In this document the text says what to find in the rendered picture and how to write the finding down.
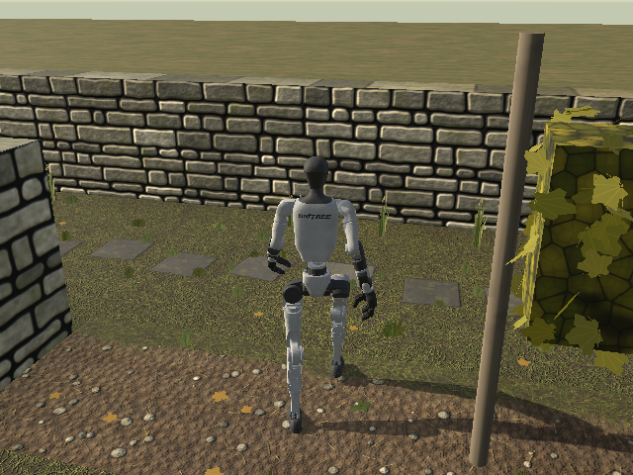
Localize robot left upper arm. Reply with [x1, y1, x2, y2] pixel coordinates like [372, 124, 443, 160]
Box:
[269, 199, 296, 250]

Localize robot right upper arm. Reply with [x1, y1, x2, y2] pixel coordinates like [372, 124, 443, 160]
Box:
[336, 199, 360, 256]

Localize robot left shin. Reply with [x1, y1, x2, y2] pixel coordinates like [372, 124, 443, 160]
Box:
[287, 347, 302, 419]

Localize robot right forearm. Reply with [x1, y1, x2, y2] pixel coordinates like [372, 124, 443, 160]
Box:
[351, 240, 374, 293]

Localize robot right hand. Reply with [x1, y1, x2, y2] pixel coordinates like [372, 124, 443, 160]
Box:
[353, 290, 377, 321]

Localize robot left hand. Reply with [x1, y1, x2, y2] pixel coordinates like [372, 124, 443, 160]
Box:
[267, 256, 291, 274]

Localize robot left forearm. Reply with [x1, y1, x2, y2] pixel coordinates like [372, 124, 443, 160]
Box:
[267, 236, 281, 262]

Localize robot head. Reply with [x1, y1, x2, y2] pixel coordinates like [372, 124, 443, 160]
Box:
[299, 156, 332, 204]

